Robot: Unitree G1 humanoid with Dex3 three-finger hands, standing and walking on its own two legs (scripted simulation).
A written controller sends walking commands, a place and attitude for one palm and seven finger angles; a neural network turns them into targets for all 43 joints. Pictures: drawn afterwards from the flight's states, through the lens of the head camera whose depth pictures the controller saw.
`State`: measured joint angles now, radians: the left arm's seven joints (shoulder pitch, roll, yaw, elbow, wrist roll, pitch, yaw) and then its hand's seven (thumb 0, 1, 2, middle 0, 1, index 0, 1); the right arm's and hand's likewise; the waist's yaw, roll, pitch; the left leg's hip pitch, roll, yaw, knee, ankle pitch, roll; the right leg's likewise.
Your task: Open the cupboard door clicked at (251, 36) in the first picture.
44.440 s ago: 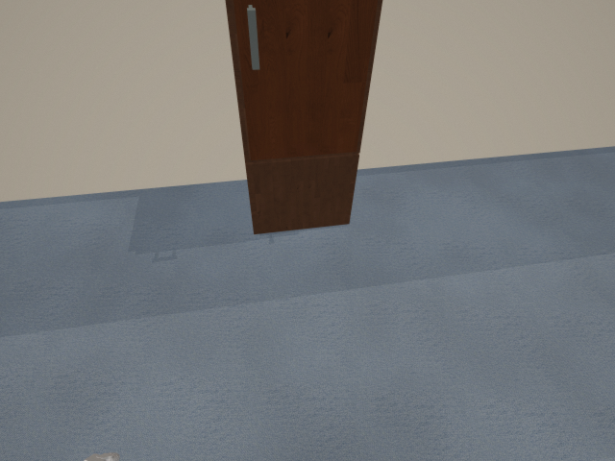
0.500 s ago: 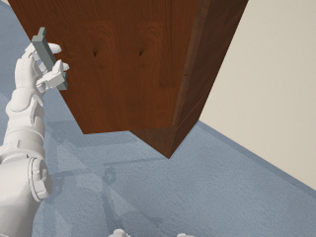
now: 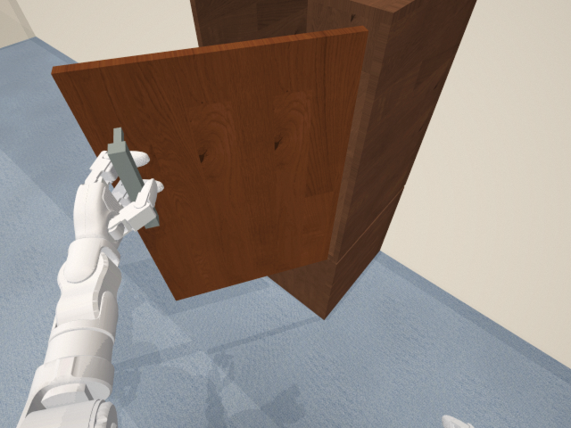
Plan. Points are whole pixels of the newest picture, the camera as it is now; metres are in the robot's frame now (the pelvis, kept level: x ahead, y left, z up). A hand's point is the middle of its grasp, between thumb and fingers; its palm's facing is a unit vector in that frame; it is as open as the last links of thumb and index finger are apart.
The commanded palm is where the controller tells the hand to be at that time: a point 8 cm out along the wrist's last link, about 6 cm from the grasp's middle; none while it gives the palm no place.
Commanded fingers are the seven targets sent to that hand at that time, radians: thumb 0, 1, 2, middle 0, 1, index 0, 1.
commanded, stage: pull the door open along its arc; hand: left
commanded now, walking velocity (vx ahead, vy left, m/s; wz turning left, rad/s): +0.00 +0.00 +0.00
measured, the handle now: (136, 180) +0.44 +0.23 +0.11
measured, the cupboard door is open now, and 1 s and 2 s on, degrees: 58 86 89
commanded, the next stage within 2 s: open thumb and fingers to let go in 0.60 s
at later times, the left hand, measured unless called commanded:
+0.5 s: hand (201, 268) +0.29 +0.11 +0.12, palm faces +0.46 -0.89 +0.03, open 6.2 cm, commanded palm +0.22 +0.13 +0.11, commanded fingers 0.00 0.90 0.90 -0.40 -1.35 -0.40 -1.35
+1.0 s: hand (223, 283) +0.27 +0.08 +0.12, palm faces +0.45 -0.89 +0.01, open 8.0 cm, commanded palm +0.22 +0.12 +0.11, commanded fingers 0.00 -0.22 0.42 -0.32 -1.23 -0.32 -1.23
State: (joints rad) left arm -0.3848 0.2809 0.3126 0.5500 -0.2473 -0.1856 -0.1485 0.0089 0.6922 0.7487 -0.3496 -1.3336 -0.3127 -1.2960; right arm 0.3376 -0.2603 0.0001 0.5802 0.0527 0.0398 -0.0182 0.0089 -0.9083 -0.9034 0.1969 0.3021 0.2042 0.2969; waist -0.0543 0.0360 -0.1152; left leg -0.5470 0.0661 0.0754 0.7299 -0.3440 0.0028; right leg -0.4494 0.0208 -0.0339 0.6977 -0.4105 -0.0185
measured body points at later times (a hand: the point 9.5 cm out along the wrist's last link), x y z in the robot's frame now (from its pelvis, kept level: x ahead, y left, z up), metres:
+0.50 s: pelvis -0.01 -0.02 +0.01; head -0.02 -0.05 +0.46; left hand +0.26 +0.15 +0.12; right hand +0.18 -0.23 -0.09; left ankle +0.01 +0.12 -0.71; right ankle -0.04 -0.11 -0.71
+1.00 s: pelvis -0.01 -0.03 +0.01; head -0.03 -0.05 +0.46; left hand +0.24 +0.12 +0.12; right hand +0.19 -0.22 -0.08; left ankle +0.01 +0.12 -0.71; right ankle -0.04 -0.11 -0.72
